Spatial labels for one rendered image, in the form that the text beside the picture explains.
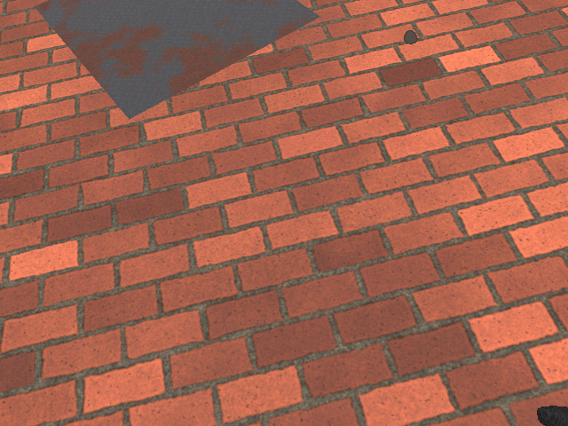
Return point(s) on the right robot hand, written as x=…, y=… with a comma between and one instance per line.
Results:
x=553, y=415

